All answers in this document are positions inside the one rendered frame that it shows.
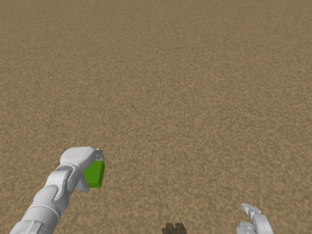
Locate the small box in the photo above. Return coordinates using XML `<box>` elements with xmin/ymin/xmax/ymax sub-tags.
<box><xmin>83</xmin><ymin>160</ymin><xmax>105</xmax><ymax>188</ymax></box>

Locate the right robot hand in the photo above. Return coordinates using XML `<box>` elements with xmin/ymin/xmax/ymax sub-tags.
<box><xmin>236</xmin><ymin>203</ymin><xmax>274</xmax><ymax>234</ymax></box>

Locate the left robot arm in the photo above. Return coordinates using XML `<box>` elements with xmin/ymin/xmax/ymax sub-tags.
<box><xmin>9</xmin><ymin>163</ymin><xmax>82</xmax><ymax>234</ymax></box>

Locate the left robot hand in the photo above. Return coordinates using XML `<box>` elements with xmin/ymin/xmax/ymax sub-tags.
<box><xmin>60</xmin><ymin>146</ymin><xmax>105</xmax><ymax>192</ymax></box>

